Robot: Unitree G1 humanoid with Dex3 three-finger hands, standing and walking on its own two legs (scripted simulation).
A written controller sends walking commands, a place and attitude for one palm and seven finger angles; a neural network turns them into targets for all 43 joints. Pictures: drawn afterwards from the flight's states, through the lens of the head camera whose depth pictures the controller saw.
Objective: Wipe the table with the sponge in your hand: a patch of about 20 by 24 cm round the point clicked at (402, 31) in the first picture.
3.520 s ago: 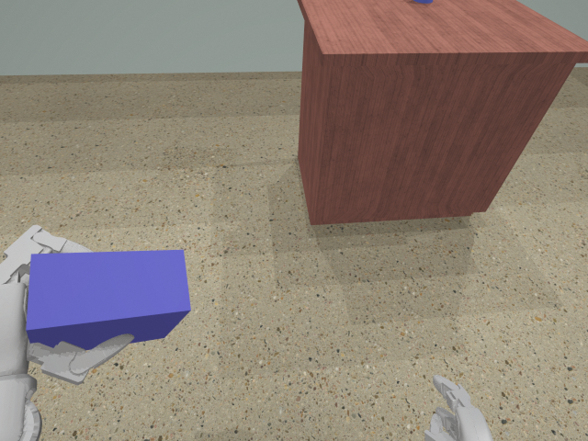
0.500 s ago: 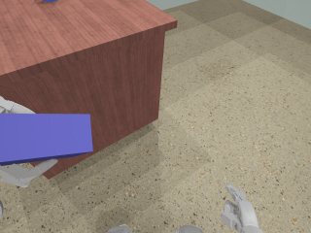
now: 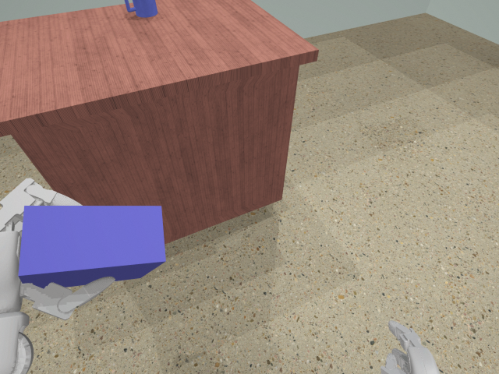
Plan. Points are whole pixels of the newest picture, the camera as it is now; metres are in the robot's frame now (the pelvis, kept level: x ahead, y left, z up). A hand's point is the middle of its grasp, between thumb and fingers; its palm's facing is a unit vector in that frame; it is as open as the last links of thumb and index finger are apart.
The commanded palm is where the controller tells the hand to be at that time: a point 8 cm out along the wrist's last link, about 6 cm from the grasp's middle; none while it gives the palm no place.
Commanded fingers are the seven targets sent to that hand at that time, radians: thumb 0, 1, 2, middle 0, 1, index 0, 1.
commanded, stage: take the last steps up to it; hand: left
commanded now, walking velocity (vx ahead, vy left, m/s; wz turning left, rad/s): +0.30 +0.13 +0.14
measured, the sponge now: (114, 247) +0.24 +0.18 +0.15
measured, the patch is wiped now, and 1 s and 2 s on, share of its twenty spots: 0.00 0.00 0.00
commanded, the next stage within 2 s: none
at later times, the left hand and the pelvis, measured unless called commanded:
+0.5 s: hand (39, 272) +0.20 +0.24 +0.16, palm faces +0.44 -0.78 -0.45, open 10.8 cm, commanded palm +0.14 +0.29 +0.18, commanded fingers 0.00 0.10 1.30 -1.20 -1.60 -1.20 -1.60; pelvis +0.00 +0.00 -0.01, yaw +4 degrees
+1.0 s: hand (19, 208) +0.28 +0.30 +0.17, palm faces +0.45 -0.79 -0.41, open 10.8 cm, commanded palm +0.22 +0.34 +0.18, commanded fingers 0.00 0.10 1.30 -1.20 -1.60 -1.20 -1.60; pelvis +0.07 +0.05 +0.00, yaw +3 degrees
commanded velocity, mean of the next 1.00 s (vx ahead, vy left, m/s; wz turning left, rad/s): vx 0.30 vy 0.08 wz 0.03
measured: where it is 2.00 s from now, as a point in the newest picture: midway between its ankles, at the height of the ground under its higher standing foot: (238, 371)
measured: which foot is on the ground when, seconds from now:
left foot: up 0.00-0.08, down 0.10-0.40, up 0.42-0.76, down 0.78-1.00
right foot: down 0.00-0.10, up 0.12-0.36, down 0.38-0.78, up 0.80-1.00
